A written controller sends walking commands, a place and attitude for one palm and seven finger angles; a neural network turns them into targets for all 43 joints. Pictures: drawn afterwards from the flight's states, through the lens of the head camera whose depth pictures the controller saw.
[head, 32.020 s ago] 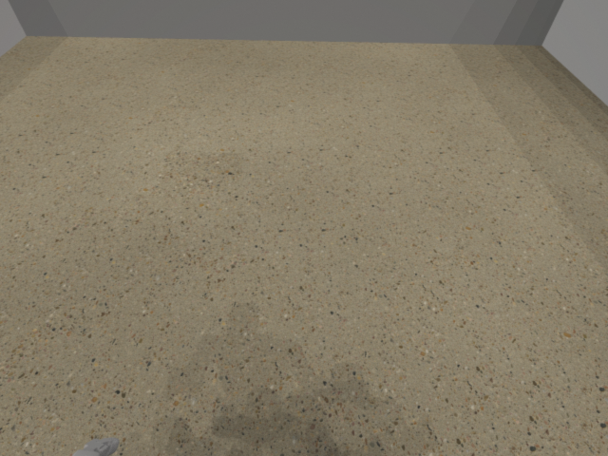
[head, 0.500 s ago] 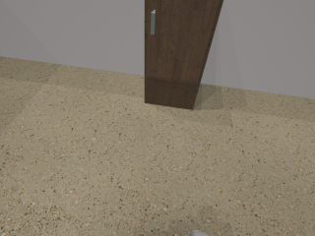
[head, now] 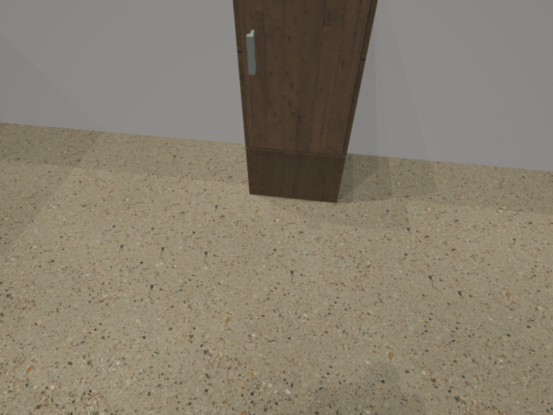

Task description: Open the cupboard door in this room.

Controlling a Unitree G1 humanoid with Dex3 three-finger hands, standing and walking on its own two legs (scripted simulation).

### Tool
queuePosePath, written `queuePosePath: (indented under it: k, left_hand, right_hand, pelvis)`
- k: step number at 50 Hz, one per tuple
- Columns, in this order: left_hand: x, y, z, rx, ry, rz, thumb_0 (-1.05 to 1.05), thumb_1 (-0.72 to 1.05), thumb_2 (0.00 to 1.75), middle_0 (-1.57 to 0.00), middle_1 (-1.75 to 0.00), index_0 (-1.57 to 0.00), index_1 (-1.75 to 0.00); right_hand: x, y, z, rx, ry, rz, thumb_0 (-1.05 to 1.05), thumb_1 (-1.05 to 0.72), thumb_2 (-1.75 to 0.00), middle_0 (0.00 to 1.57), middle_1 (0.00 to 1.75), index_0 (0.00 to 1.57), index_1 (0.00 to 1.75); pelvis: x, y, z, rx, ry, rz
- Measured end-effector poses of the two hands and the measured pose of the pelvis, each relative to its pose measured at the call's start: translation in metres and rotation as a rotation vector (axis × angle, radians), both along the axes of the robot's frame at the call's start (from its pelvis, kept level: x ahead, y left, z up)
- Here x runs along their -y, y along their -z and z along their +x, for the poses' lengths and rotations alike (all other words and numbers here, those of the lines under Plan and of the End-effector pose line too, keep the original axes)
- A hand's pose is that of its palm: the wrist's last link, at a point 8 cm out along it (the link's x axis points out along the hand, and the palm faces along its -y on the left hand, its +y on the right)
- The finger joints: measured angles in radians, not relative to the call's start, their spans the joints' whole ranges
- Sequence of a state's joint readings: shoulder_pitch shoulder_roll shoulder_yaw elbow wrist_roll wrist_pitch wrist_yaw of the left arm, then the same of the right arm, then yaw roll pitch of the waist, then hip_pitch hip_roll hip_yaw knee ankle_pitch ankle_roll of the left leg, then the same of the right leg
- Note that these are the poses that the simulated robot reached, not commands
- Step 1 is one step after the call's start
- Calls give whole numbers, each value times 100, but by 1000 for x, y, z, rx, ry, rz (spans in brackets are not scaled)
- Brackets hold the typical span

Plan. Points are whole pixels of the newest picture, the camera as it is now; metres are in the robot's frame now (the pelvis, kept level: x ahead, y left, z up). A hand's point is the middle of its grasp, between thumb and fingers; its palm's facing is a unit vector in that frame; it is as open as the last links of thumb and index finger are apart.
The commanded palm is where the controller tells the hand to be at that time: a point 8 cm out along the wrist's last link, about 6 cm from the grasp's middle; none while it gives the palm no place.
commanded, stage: stand and wait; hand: left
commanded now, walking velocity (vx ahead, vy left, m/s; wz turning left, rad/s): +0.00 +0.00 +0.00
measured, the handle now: (252, 52) +1.19 +0.14 -0.02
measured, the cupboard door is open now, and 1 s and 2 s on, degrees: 0 0 0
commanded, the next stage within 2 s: look at it before walking up in 0.10 s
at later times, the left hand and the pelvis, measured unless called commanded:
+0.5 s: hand out of the picture -0.03 +0.15 -0.18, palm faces +0.05 -0.99 -0.14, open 7.3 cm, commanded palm none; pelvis -0.01 +0.01 +0.00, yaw -1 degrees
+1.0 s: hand out of the picture -0.01 +0.18 -0.18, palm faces +0.03 -0.99 -0.16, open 7.3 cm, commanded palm none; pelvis +0.00 +0.02 +0.00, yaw -1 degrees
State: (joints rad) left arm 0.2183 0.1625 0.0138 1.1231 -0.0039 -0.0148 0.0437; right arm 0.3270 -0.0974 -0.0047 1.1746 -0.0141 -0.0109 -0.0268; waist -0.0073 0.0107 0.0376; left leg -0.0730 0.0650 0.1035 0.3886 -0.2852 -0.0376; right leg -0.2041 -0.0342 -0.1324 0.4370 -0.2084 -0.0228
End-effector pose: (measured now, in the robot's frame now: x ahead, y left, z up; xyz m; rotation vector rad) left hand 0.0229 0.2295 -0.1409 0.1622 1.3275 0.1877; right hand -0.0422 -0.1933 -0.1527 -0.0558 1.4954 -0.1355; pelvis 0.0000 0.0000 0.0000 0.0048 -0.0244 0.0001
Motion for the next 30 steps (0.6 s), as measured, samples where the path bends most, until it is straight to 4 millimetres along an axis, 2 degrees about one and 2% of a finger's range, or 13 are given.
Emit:
queuePosePath:
  k: [8, 13, 21, 30]
  left_hand:
    - [12, 4, -32, -75, -20, -33, 0, 94, 90, -20, -30, -20, -30]
    - [22, 7, -48, -107, -31, -65, 0, 92, 90, -20, -30, -20, -30]
    - [29, 9, -60, -131, -32, -94, 0, 91, 90, -20, -30, -20, -30]
    - [18, 8, -55, -116, -20, -75, 1, 92, 90, -20, -30, -20, -30]
  right_hand:
    - [8, -2, 24, 62, -16, -26, 0, -91, -90, 19, 30, 20, 29]
    - [14, -4, 29, 78, -29, -48, 1, -92, -90, 19, 30, 20, 29]
    - [11, -6, 23, 76, -27, -53, 0, -92, -90, 19, 30, 19, 29]
    - [-4, -5, 7, 49, -7, -28, 0, -91, -90, 19, 30, 19, 29]
  pelvis:
    - [0, -1, 1, 10, 3, -3]
    - [-2, -1, -2, 11, 6, -3]
    - [-5, -1, -6, 7, 9, -4]
    - [-9, -1, -8, 7, 12, -3]
